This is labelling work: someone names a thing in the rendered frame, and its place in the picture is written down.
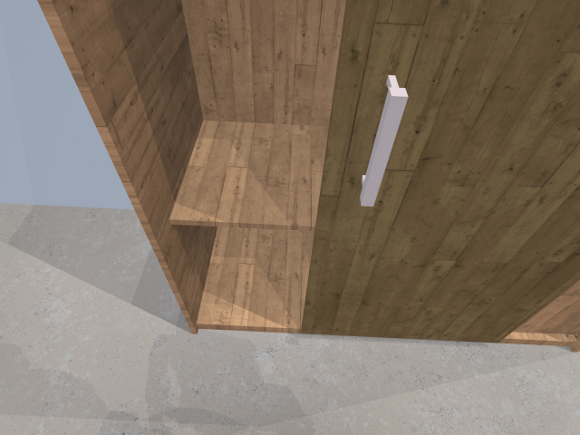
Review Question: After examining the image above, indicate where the wardrobe door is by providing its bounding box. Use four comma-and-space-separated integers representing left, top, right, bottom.
302, 0, 580, 343
513, 280, 580, 334

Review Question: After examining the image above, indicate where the handle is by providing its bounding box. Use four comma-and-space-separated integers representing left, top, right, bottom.
360, 75, 408, 207

